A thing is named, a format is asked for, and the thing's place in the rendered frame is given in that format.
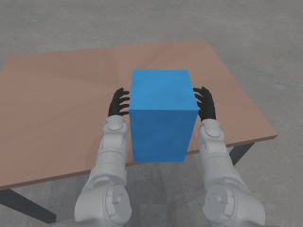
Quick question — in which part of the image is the left robot hand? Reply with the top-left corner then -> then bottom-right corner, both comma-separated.
108,88 -> 130,117

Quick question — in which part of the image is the right robot forearm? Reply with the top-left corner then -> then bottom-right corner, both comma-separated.
196,118 -> 254,196

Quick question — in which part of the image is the left robot forearm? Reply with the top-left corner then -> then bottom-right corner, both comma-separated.
74,114 -> 129,216

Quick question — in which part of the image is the table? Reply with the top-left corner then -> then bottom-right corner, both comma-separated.
0,39 -> 278,224

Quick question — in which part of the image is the carton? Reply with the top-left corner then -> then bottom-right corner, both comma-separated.
129,69 -> 199,163

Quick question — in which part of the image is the robot right upper arm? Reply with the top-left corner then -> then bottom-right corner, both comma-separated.
203,183 -> 280,227

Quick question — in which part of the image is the robot left upper arm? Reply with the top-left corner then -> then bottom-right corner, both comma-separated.
52,183 -> 132,227

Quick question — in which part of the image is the right robot hand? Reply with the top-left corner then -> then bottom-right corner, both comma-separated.
193,86 -> 216,122

